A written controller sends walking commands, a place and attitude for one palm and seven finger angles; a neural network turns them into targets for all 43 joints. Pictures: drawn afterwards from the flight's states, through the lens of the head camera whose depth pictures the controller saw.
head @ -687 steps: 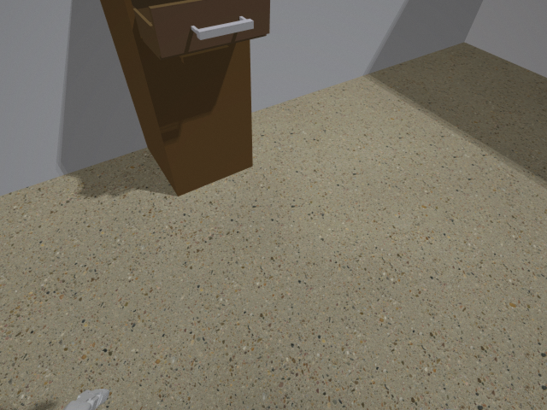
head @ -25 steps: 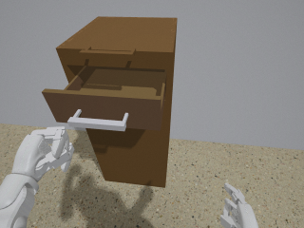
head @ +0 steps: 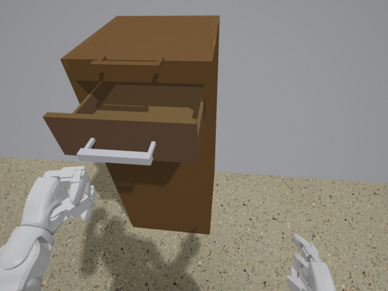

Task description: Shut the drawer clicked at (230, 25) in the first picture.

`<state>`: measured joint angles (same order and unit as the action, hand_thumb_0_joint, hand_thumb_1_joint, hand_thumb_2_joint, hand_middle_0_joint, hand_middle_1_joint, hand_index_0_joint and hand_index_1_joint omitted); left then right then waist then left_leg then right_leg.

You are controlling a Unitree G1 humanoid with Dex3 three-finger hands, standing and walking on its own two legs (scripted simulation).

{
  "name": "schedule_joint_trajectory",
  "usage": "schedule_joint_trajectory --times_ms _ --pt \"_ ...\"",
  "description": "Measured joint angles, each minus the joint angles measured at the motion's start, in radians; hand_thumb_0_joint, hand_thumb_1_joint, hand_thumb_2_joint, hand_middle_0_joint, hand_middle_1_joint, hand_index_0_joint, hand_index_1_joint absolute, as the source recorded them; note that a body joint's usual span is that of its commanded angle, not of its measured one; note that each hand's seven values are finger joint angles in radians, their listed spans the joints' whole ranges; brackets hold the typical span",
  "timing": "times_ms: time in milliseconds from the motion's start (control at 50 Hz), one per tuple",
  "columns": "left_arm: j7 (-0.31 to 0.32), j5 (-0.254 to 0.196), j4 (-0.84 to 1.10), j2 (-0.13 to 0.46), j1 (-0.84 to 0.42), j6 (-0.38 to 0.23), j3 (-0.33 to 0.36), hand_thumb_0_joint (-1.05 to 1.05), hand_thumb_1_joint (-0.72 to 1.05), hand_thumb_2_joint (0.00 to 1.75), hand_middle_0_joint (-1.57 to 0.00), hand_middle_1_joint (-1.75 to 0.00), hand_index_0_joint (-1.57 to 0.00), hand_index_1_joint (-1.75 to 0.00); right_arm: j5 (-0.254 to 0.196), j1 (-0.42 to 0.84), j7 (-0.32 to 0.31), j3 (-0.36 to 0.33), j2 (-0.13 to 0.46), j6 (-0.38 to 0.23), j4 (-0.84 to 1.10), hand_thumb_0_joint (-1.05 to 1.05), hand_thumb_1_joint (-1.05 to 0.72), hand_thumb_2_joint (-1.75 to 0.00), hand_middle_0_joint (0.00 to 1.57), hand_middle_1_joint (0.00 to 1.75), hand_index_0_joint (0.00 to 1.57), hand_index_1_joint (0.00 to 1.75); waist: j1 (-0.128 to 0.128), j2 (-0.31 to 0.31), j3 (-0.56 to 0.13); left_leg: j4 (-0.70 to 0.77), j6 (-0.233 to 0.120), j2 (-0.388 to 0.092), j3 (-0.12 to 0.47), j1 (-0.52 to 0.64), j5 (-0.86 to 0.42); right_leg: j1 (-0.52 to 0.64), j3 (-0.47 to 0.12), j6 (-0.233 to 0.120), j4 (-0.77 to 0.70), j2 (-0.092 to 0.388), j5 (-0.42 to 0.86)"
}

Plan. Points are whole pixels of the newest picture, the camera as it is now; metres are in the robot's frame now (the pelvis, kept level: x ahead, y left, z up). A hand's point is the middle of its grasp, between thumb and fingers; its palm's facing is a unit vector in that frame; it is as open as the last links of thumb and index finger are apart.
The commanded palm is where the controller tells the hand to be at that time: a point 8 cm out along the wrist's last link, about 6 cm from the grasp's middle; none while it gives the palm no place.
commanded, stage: bring the fist close to the handle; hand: left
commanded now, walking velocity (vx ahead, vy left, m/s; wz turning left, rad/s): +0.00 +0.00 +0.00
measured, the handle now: (118, 150) +0.41 +0.24 +0.08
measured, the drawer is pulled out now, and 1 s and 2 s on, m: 0.18 0.18 0.13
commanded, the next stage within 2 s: push the drawer shut in 1.20 s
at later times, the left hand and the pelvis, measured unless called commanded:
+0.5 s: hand (102, 190) +0.27 +0.22 +0.10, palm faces +0.05 -1.00 -0.05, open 3.3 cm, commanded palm +0.25 +0.27 +0.11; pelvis +0.01 +0.01 +0.00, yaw -1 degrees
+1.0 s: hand (116, 184) +0.31 +0.21 +0.07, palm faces +0.02 -1.00 -0.05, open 3.3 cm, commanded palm +0.28 +0.26 +0.08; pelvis +0.00 +0.02 -0.01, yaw -1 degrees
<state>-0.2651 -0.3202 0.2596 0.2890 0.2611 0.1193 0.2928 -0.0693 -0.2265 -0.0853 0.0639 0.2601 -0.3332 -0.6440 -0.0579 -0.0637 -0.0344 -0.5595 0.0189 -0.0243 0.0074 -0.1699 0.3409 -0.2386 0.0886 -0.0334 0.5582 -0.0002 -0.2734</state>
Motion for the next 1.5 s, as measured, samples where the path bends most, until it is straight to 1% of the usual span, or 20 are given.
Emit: schedule_joint_trajectory --times_ms 60,120,240,300,400,520,660,780,880,940,1040,1120,1200,1300,1380,1500 --pt "0.017 0.018 -0.029 -0.007 -0.023 -0.04 -0.009 0.02 0.9 0.9 -1.4 -1.6 -1.4 -1.6 0.003 -0.002 0.001 -0.003 -0.001 -0.006 -0.003 0.01 -0.9 -0.9 0.2 0.3 0.2 0.3 -0.002 0.005 0.008 -0.006 0.001 0.0 0.004 -0.005 0.002 -0.003 0.004 -0.001 0.004 0.001 -0.002" --pt "0.019 0.028 -0.068 -0.009 -0.053 -0.07 -0.019 0.02 0.9 0.9 -1.4 -1.6 -1.4 -1.6 0.005 -0.001 -0.001 -0.004 0.0 -0.009 -0.008 0.01 -0.9 -0.9 0.2 0.3 0.2 0.3 0.0 0.004 0.013 -0.011 0.001 0.001 0.006 -0.013 0.003 -0.009 0.006 -0.001 0.007 0.001 -0.003" --pt "-0.002 0.032 -0.172 0.001 -0.116 -0.094 -0.032 0.02 0.9 0.9 -1.4 -1.6 -1.4 -1.6 0.007 -0.002 -0.006 -0.005 0.0 0.001 -0.012 0.01 -0.9 -0.9 0.2 0.3 0.21 0.3 0.014 0.004 0.017 -0.016 -0.002 0.003 0.0 -0.035 0.004 -0.034 0.0 0.001 0.014 0.004 -0.003" --pt "-0.002 0.033 -0.219 -0.002 -0.137 -0.107 -0.03 0.02 0.9 0.9 -1.4 -1.6 -1.4 -1.6 0.009 -0.006 -0.006 -0.007 0.0 0.006 -0.012 0.01 -0.9 -0.9 0.2 0.3 0.21 0.3 0.021 0.006 0.017 -0.017 -0.004 0.005 -0.006 -0.046 0.005 -0.049 -0.006 0.004 0.019 0.005 -0.004" --pt "0.004 0.04 -0.264 -0.011 -0.143 -0.149 -0.015 0.02 0.9 0.9 -1.4 -1.6 -1.4 -1.6 0.016 -0.024 0.002 -0.014 -0.003 0.016 -0.014 0.01 -0.9 -0.9 0.2 0.3 0.21 0.3 0.027 0.018 0.006 -0.018 -0.008 0.007 -0.016 -0.059 0.01 -0.069 -0.017 0.007 0.027 0.007 -0.007" --pt "-0.001 0.048 -0.307 -0.027 -0.145 -0.197 -0.031 0.02 0.9 0.9 -1.4 -1.6 -1.4 -1.6 0.02 -0.036 0.005 -0.022 0.002 0.025 -0.014 0.01 -0.9 -0.9 0.2 0.3 0.2 0.3 0.031 0.023 0.002 -0.037 -0.015 0.013 -0.018 -0.079 0.02 -0.086 -0.019 0.014 0.04 0.012 -0.014" --pt "0.015 0.072 -0.386 -0.034 -0.212 -0.236 -0.059 0.02 0.9 0.9 -1.4 -1.6 -1.4 -1.6 0.024 -0.021 0.002 -0.024 -0.002 0.04 -0.011 0.01 -0.9 -0.9 0.2 0.3 0.2 0.3 0.038 0.03 0.023 -0.064 -0.021 0.021 -0.018 -0.121 0.024 -0.124 -0.021 0.02 0.061 0.021 -0.015" --pt "0.018 0.075 -0.461 -0.034 -0.27 -0.287 -0.056 0.02 0.9 0.9 -1.4 -1.6 -1.4 -1.6 0.03 -0.024 0.011 -0.021 -0.015 0.062 -0.009 0.01 -0.9 -0.9 0.2 0.3 0.21 0.3 0.049 0.039 0.008 -0.084 -0.024 0.023 -0.024 -0.16 0.03 -0.166 -0.027 0.023 0.082 0.024 -0.02" --pt "0.019 0.083 -0.525 -0.033 -0.3 -0.297 -0.056 0.02 0.9 0.9 -1.4 -1.6 -1.4 -1.6 0.032 -0.032 0.02 -0.022 -0.015 0.087 0.0 0.01 -0.9 -0.9 0.2 0.3 0.21 0.3 0.057 0.039 0.005 -0.105 -0.026 0.024 -0.029 -0.189 0.04 -0.196 -0.032 0.025 0.102 0.026 -0.026" --pt "0.024 0.088 -0.511 -0.036 -0.286 -0.308 -0.058 0.02 0.9 0.9 -1.4 -1.6 -1.4 -1.6 0.034 -0.041 0.024 -0.027 -0.015 0.097 0.004 0.01 -0.9 -0.9 0.2 0.3 0.21 0.3 0.058 0.036 0.001 -0.107 -0.027 0.023 -0.034 -0.192 0.043 -0.202 -0.037 0.026 0.105 0.024 -0.028" --pt "0.034 0.078 -0.492 -0.044 -0.282 -0.34 -0.064 0.02 0.9 0.9 -1.4 -1.6 -1.4 -1.6 0.033 -0.051 0.028 -0.031 -0.014 0.107 -0.001 0.01 -0.9 -0.9 0.2 0.3 0.21 0.3 0.055 0.032 -0.009 -0.11 -0.027 0.023 -0.033 -0.192 0.047 -0.201 -0.036 0.026 0.108 0.024 -0.033" --pt "0.034 0.082 -0.509 -0.046 -0.294 -0.326 -0.069 0.02 0.9 0.9 -1.4 -1.6 -1.4 -1.6 0.028 -0.045 0.031 -0.031 -0.012 0.121 0.001 0.01 -0.9 -0.9 0.2 0.3 0.21 0.3 0.056 0.03 -0.009 -0.112 -0.026 0.023 -0.03 -0.195 0.048 -0.205 -0.033 0.025 0.111 0.024 -0.035" --pt "0.039 0.089 -0.504 -0.049 -0.279 -0.308 -0.079 0.02 0.9 0.9 -1.4 -1.6 -1.4 -1.6 0.028 -0.039 0.03 -0.033 -0.011 0.128 0.012 0.01 -0.9 -0.9 0.2 0.3 0.21 0.3 0.057 0.027 -0.01 -0.109 -0.024 0.022 -0.03 -0.195 0.046 -0.207 -0.034 0.022 0.112 0.023 -0.035" --pt "0.046 0.086 -0.507 -0.044 -0.281 -0.325 -0.063 0.02 0.9 0.9 -1.4 -1.6 -1.4 -1.6 0.03 -0.026 0.026 -0.03 -0.013 0.135 0.015 0.01 -0.9 -0.9 0.2 0.3 0.21 0.3 0.056 0.034 -0.008 -0.108 -0.019 0.017 -0.028 -0.192 0.045 -0.205 -0.031 0.017 0.114 0.019 -0.037" --pt "0.039 0.082 -0.543 -0.026 -0.316 -0.335 -0.044 0.02 0.9 0.9 -1.4 -1.6 -1.4 -1.6 0.027 -0.017 0.022 -0.027 -0.009 0.139 0.014 0.01 -0.9 -0.9 0.2 0.3 0.2 0.3 0.055 0.035 -0.003 -0.115 -0.014 0.013 -0.018 -0.196 0.046 -0.203 -0.021 0.012 0.115 0.016 -0.038" --pt "0.0 0.071 -0.629 0.001 -0.4 -0.322 -0.03 0.02 0.9 0.9 -1.4 -1.6 -1.4 -1.6 0.023 -0.009 0.012 -0.026 0.001 0.149 0.008 0.01 -0.9 -0.9 0.2 0.3 0.21 0.3 0.058 0.031 0.002 -0.122 -0.01 0.011 -0.01 -0.212 0.046 -0.214 -0.013 0.008 0.118 0.014 -0.037"
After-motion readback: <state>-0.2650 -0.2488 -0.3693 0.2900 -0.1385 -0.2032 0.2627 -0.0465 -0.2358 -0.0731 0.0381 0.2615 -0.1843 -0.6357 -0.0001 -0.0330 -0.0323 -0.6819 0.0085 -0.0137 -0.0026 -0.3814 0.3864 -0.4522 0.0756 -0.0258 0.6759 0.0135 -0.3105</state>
